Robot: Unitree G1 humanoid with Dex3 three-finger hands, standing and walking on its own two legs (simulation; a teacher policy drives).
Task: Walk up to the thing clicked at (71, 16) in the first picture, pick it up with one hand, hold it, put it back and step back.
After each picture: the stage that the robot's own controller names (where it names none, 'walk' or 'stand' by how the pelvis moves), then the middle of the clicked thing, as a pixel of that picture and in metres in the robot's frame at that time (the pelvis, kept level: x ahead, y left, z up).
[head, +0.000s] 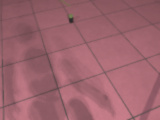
stand; (71, 18) +1.97 +0.15 -0.72
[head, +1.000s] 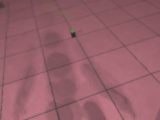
walk; (73, 33) +1.83 +0.28 -0.71
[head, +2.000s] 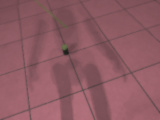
walk; (65, 49) +1.23 +0.30 -0.72
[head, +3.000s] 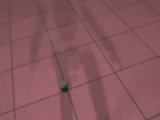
walk; (63, 86) +0.78 +0.28 -0.72
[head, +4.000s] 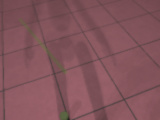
walk; (64, 118) +0.47 +0.22 -0.71
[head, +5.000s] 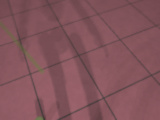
stand; out of the picture +0.36 +0.36 -0.69
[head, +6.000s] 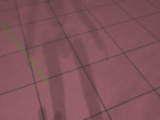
stand; out of the picture +0.37 +0.33 -0.72
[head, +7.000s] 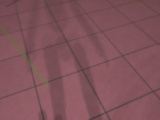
stand; out of the picture +0.39 +0.34 -0.72
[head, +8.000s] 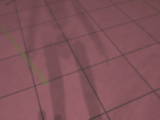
stand; out of the picture +0.37 +0.34 -0.73
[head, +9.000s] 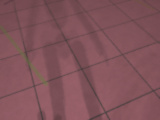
stand; out of the picture +0.37 +0.34 -0.73
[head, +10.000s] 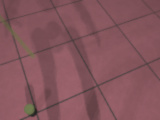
go down; (31, 110) +0.39 +0.35 -0.63
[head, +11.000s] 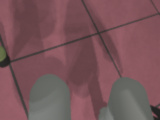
go down; out of the picture +0.42 +0.38 -0.29
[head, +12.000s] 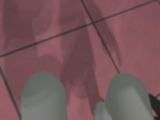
close in; out of the picture +0.41 +0.40 -0.27
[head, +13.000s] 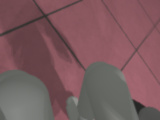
close in; out of the picture +0.38 +0.42 -0.21
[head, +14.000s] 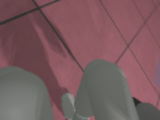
approach; out of the picture +0.37 +0.42 -0.21
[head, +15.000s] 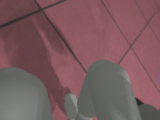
lift; out of the picture +0.37 +0.43 -0.21
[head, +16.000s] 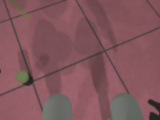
lift; (25, 78) +0.43 +0.37 -0.44
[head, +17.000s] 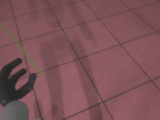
lift; out of the picture +0.39 +0.34 -0.67
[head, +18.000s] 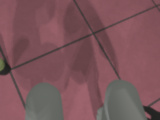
stand; (0, 66) +0.43 +0.38 -0.34
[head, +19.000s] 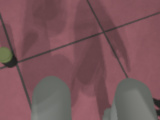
go down; (7, 58) +0.44 +0.38 -0.30
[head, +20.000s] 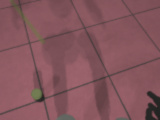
walk; (38, 95) +0.43 +0.34 -0.55
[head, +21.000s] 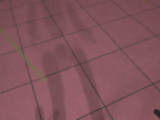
stand; out of the picture +0.40 +0.33 -0.66
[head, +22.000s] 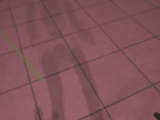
stand; out of the picture +0.39 +0.33 -0.66
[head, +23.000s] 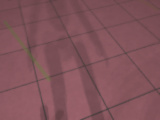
stand; out of the picture +0.40 +0.32 -0.71
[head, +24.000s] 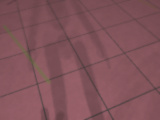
stand; out of the picture +0.39 +0.33 -0.72
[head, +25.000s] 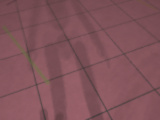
stand; out of the picture +0.39 +0.34 -0.73
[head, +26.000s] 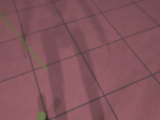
walk; (42, 117) +0.41 +0.34 -0.72
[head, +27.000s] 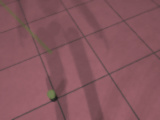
walk; (52, 96) +0.53 +0.31 -0.71
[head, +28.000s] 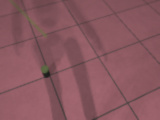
walk; (45, 71) +0.77 +0.32 -0.69
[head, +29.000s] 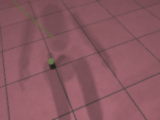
stand; (51, 63) +1.02 +0.37 -0.70
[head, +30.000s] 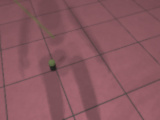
stand; (52, 65) +0.98 +0.32 -0.71
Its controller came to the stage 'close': yes
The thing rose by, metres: 0.00
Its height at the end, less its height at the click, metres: +0.00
